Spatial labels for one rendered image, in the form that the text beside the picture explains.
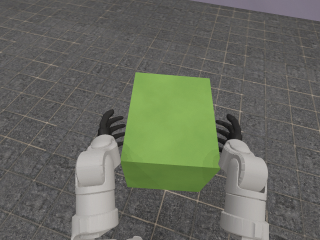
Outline left robot forearm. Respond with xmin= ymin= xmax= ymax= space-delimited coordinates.
xmin=70 ymin=134 xmax=121 ymax=240

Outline robot left hand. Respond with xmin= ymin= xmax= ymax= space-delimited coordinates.
xmin=97 ymin=109 xmax=126 ymax=147

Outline robot right hand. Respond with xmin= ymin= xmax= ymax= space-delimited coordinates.
xmin=215 ymin=114 xmax=243 ymax=153

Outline right robot forearm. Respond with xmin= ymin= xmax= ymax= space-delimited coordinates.
xmin=218 ymin=139 xmax=269 ymax=240

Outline carton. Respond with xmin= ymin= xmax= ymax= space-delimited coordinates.
xmin=120 ymin=72 xmax=221 ymax=192

